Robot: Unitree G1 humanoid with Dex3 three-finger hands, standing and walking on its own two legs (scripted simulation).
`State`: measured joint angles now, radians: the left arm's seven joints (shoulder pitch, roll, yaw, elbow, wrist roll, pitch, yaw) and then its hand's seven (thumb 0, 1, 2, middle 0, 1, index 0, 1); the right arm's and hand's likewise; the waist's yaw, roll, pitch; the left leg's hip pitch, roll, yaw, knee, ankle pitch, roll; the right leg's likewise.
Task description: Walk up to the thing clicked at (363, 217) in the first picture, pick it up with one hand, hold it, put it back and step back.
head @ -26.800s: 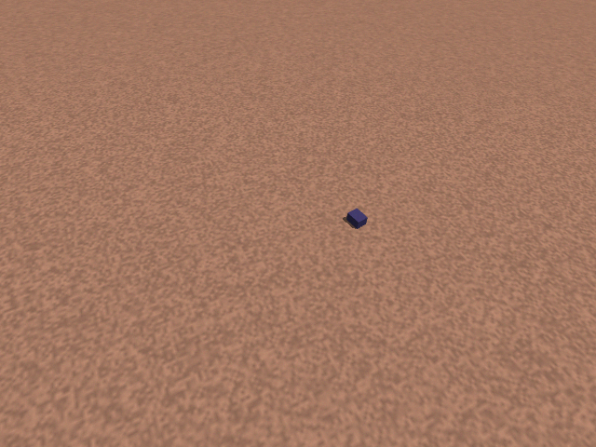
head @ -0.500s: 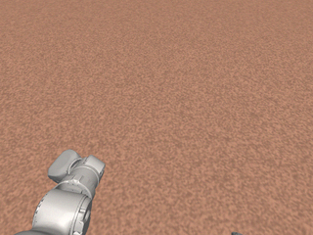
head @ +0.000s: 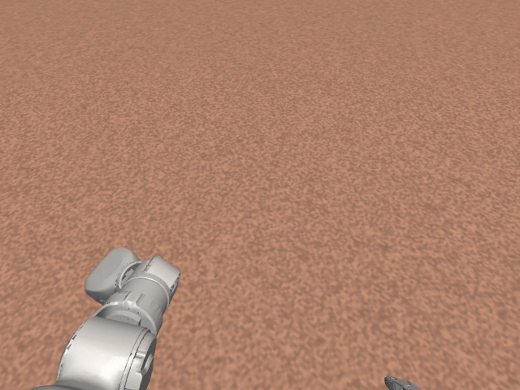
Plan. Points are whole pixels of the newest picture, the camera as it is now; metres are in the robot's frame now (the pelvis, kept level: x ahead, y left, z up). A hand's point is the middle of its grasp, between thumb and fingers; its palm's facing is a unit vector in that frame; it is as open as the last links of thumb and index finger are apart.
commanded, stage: hold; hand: left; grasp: from above
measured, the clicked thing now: (139, 294) +0.33 +0.22 -0.08
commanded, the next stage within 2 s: crouch in 1.12 s
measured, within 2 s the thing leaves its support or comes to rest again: neither
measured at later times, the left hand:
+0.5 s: hand (126, 288) +0.32 +0.22 -0.02, palm faces -0.14 -0.42 -0.90, open 10.0 cm
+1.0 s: hand (126, 295) +0.31 +0.22 -0.02, palm faces -0.16 -0.42 -0.89, open 10.0 cm
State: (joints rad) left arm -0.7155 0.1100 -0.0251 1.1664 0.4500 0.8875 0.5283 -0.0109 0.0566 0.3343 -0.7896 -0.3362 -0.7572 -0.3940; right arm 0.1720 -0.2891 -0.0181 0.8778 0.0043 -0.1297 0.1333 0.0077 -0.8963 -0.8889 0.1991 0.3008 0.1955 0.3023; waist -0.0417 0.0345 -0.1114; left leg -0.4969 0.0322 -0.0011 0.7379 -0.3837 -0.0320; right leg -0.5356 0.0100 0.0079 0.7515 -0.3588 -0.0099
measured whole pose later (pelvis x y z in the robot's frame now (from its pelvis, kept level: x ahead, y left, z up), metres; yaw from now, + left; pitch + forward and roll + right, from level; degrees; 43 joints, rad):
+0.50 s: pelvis +0.00 +0.00 +0.01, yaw +0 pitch +6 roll +0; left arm -0.70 0.11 -0.05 1.11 0.45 0.95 0.51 -0.02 0.04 0.42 -0.77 -0.36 -0.74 -0.42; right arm 0.16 -0.28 0.00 0.86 0.01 -0.12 0.13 0.01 -0.90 -0.89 0.20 0.30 0.20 0.30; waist -0.03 0.04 -0.09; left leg -0.41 0.03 0.00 0.66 -0.35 -0.03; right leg -0.45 0.01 0.00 0.68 -0.33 -0.01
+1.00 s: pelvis +0.00 +0.00 +0.01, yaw +0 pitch +5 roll +0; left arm -0.66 0.10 -0.07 1.07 0.45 0.96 0.48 -0.02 0.03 0.43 -0.78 -0.35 -0.74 -0.42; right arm 0.13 -0.27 0.01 0.86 0.02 -0.13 0.13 0.01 -0.90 -0.89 0.20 0.30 0.20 0.30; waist -0.01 0.04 -0.09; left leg -0.38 0.03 -0.01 0.61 -0.32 -0.03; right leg -0.41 0.01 0.00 0.63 -0.31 -0.01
